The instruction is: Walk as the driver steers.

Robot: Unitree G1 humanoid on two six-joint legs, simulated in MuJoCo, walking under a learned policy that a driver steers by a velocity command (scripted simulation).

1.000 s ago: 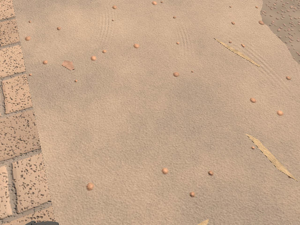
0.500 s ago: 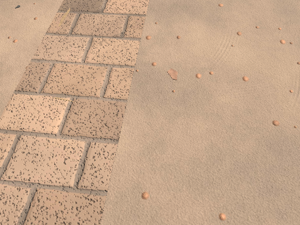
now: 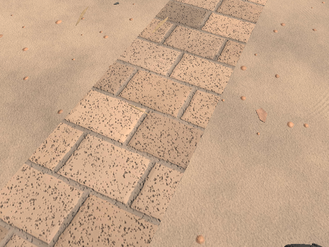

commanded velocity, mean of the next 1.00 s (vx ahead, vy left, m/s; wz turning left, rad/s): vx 0.01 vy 0.00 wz -0.69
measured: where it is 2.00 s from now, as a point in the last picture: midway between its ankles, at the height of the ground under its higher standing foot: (240, 218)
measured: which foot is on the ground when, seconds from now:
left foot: down 0.00-0.18, up 0.20-0.62, down 0.64-1.00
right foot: up 0.00-0.16, down 0.18-0.64, up 0.66-1.00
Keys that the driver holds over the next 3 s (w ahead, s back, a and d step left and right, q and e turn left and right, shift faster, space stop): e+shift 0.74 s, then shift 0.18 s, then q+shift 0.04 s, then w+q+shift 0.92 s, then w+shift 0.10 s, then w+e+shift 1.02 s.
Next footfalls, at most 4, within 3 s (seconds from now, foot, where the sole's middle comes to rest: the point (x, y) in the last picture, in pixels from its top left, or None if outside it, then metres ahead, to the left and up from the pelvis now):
0.18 right None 0.02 -0.13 -0.78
0.64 left None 0.17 0.04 -0.78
1.04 right None -0.02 -0.15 -0.78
1.54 left None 0.45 -0.18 -0.78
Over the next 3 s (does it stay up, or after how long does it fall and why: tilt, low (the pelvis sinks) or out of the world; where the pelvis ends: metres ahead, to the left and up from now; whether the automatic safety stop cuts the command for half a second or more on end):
stays up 1.43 -0.46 -0.02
